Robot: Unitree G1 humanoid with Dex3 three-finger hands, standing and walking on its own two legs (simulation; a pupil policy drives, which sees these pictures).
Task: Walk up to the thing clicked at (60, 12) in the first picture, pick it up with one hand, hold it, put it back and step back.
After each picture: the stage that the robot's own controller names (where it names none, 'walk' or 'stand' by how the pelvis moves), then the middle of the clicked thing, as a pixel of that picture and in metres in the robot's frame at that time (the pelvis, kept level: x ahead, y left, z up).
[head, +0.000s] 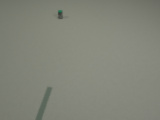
stand; (60, 14) +2.06 +0.34 -0.72
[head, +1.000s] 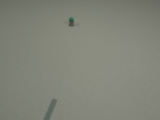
walk; (71, 21) +1.95 +0.30 -0.72
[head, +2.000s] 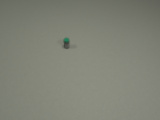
walk; (66, 43) +1.34 +0.26 -0.70
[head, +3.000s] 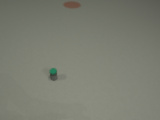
walk; (53, 74) +0.89 +0.26 -0.70
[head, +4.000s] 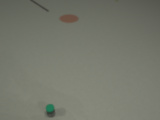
walk; (50, 110) +0.56 +0.22 -0.71
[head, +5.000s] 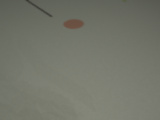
stand; out of the picture +0.35 +0.22 -0.70
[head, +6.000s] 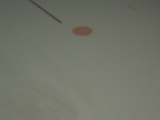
stand; out of the picture +0.34 +0.18 -0.72
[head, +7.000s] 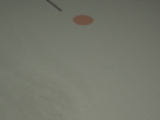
stand; out of the picture +0.35 +0.15 -0.71
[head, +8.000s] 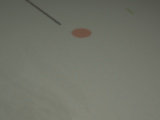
stand; out of the picture +0.35 +0.16 -0.73
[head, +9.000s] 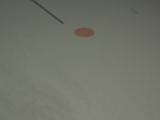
stand; out of the picture +0.34 +0.15 -0.73
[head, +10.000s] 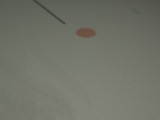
stand; out of the picture +0.34 +0.15 -0.73
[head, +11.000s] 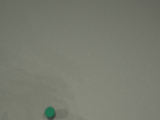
go down; (50, 113) +0.37 +0.16 -0.63
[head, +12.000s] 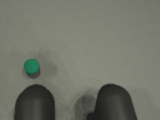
go down; (32, 69) +0.43 +0.20 -0.31
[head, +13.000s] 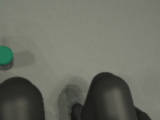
close in; (3, 59) +0.42 +0.22 -0.25
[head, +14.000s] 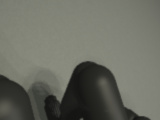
close; out of the picture +0.42 +0.25 -0.22
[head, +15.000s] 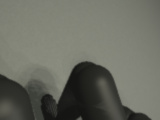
close; out of the picture +0.40 +0.25 -0.23
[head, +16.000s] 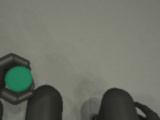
lift; (22, 82) +0.31 +0.21 -0.05
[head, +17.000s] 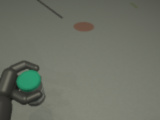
hold; (32, 89) +0.32 +0.17 +0.05
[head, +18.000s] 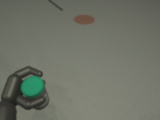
hold; (36, 93) +0.31 +0.16 +0.01
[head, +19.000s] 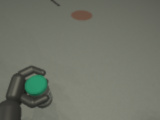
crouch; (40, 92) +0.32 +0.15 +0.00
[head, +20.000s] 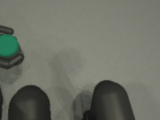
lower; (10, 51) +0.44 +0.20 -0.09
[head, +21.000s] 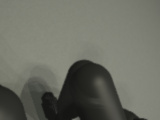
lower; out of the picture +0.43 +0.28 -0.22
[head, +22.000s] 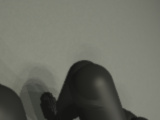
lower; out of the picture +0.42 +0.26 -0.23
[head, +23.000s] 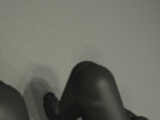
lower; out of the picture +0.42 +0.27 -0.22
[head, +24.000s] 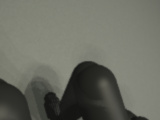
lower; out of the picture +0.41 +0.27 -0.23
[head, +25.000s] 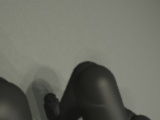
loosen; out of the picture +0.40 +0.24 -0.22
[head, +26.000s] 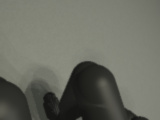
withdraw; out of the picture +0.41 +0.25 -0.23
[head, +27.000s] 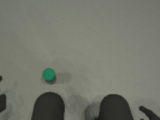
walk; (49, 76) +0.43 +0.17 -0.41
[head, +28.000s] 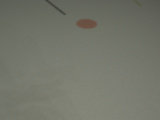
stand; out of the picture +0.35 +0.14 -0.66
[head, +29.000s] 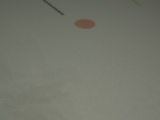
stand; out of the picture +0.36 +0.15 -0.67
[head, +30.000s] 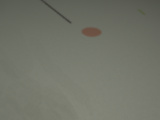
stand; out of the picture +0.37 +0.14 -0.72
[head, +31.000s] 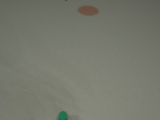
walk; (63, 118) +0.41 +0.10 -0.70
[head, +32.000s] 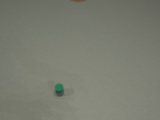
walk; (59, 90) +0.61 +0.17 -0.70
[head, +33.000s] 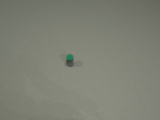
walk; (70, 60) +0.92 +0.13 -0.69
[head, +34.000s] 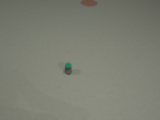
stand; (68, 68) +0.97 +0.14 -0.72
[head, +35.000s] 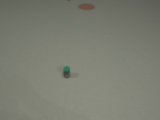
stand; (66, 72) +0.97 +0.15 -0.73
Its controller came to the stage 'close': yes
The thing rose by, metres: 0.73
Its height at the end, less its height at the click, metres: +0.00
